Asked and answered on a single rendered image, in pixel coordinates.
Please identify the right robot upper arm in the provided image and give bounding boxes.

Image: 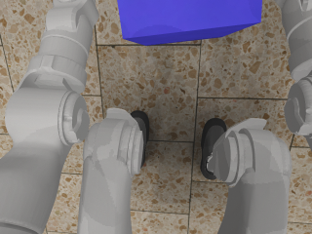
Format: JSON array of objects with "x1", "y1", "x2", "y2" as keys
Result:
[{"x1": 284, "y1": 75, "x2": 312, "y2": 152}]

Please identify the left robot upper arm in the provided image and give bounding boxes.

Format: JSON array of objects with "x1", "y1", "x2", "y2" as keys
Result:
[{"x1": 0, "y1": 87, "x2": 91, "y2": 234}]

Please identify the carton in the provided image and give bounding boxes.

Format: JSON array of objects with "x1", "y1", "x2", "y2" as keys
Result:
[{"x1": 117, "y1": 0, "x2": 262, "y2": 46}]

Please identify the robot right forearm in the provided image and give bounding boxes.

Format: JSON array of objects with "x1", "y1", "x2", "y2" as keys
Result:
[{"x1": 275, "y1": 0, "x2": 312, "y2": 81}]

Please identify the robot left forearm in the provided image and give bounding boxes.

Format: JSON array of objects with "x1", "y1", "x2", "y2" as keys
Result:
[{"x1": 5, "y1": 0, "x2": 99, "y2": 134}]

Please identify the right robot thigh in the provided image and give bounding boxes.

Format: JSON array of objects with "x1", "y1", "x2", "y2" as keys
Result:
[{"x1": 217, "y1": 128, "x2": 291, "y2": 234}]

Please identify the left robot shin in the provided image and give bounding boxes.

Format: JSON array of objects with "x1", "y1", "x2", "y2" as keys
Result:
[{"x1": 83, "y1": 108, "x2": 140, "y2": 162}]

